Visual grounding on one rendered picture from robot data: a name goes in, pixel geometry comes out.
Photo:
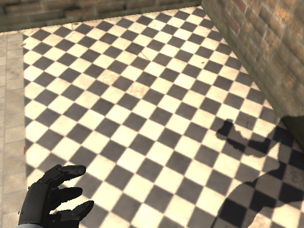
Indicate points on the left robot hand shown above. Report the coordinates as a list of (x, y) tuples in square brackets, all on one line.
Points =
[(44, 196)]

